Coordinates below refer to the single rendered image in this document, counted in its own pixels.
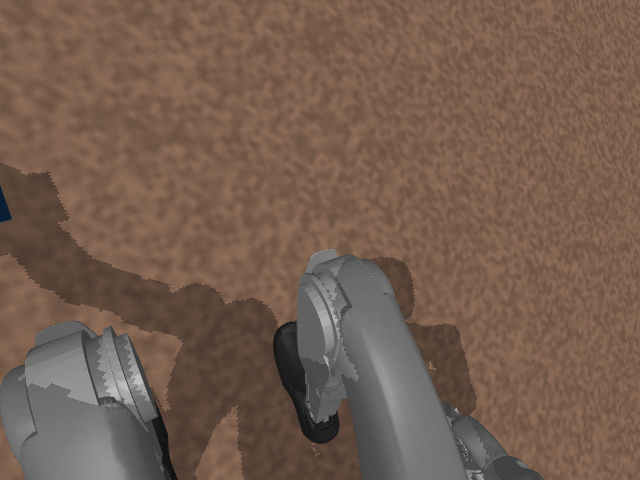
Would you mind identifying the left robot foot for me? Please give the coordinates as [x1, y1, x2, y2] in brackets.
[152, 400, 178, 480]

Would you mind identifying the right robot foot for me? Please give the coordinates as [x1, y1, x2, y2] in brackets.
[273, 322, 339, 444]

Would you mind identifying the carton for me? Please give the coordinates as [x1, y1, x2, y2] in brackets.
[0, 186, 12, 222]

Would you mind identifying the right robot arm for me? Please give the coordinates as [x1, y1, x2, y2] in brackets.
[484, 456, 544, 480]

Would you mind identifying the right robot hand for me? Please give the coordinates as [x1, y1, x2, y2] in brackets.
[441, 401, 509, 480]

